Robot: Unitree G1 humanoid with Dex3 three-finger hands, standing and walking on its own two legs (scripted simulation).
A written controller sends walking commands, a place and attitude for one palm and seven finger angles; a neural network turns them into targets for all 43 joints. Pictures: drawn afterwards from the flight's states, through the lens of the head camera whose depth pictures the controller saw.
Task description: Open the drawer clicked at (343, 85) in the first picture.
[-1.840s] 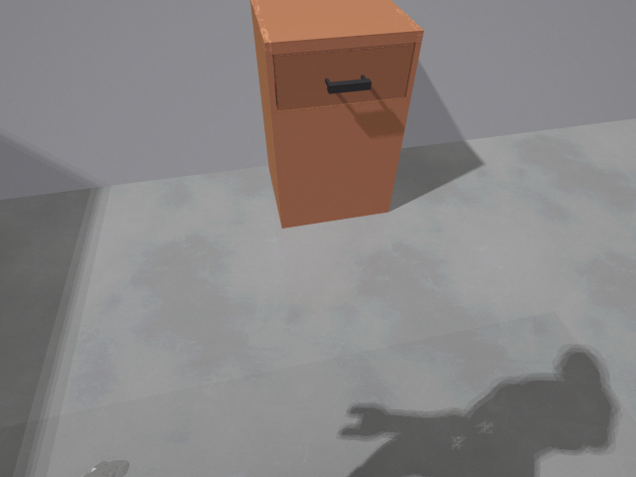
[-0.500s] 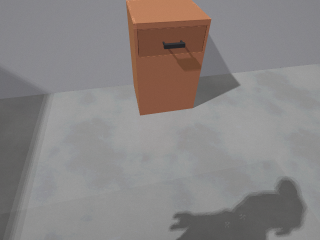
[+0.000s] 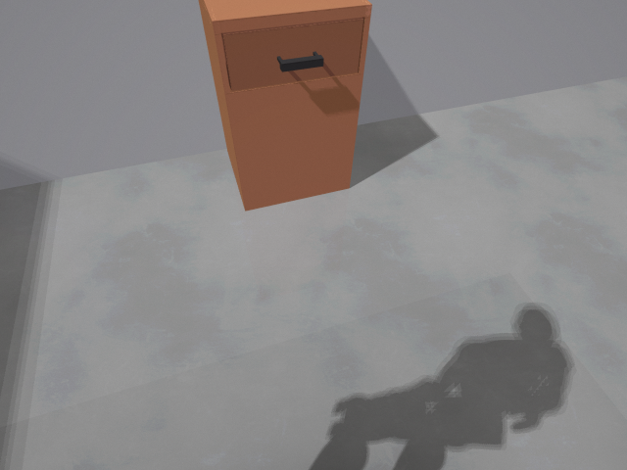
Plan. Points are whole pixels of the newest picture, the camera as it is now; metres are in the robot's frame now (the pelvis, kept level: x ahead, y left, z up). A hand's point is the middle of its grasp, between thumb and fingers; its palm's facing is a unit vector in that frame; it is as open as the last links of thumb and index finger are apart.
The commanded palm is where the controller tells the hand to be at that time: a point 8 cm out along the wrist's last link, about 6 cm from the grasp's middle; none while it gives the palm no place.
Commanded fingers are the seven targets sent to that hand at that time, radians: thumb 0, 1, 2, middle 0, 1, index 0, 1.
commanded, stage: walk to a spot facing it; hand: left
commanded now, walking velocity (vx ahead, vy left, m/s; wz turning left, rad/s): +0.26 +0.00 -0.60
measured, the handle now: (299, 60) +1.28 +0.13 -0.10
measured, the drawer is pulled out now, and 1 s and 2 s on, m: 0.00 0.00 0.00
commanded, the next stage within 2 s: none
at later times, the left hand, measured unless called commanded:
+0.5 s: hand (155, 457) +0.16 +0.24 -0.16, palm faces -0.23 -0.96 -0.18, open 7.4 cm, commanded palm none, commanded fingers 0.00 0.90 0.90 -0.20 -0.30 -0.20 -0.30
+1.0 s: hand (316, 325) +0.39 +0.02 -0.17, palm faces -0.54 -0.82 -0.18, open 7.3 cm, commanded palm none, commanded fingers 0.00 0.90 0.90 -0.20 -0.30 -0.20 -0.30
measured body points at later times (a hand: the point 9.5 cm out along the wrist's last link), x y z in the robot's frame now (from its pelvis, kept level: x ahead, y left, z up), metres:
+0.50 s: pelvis +0.05 +0.05 +0.02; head +0.06 +0.09 +0.46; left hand +0.17 +0.29 -0.14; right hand -0.01 -0.20 -0.11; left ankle +0.02 +0.14 -0.73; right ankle +0.04 -0.11 -0.63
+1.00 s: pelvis +0.19 -0.07 -0.01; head +0.22 -0.07 +0.44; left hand +0.41 +0.07 -0.15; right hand +0.03 -0.23 -0.16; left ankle +0.24 +0.08 -0.63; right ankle +0.21 -0.15 -0.73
